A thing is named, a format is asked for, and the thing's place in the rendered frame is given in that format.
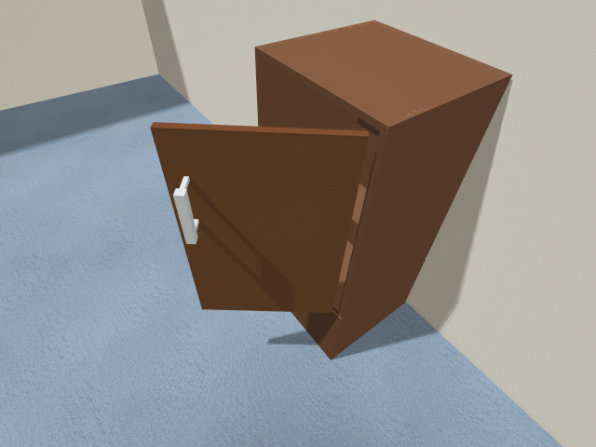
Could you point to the handle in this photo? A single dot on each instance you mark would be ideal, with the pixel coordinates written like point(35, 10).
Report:
point(188, 223)

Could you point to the cupboard door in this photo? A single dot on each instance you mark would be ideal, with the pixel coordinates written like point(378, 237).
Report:
point(274, 206)

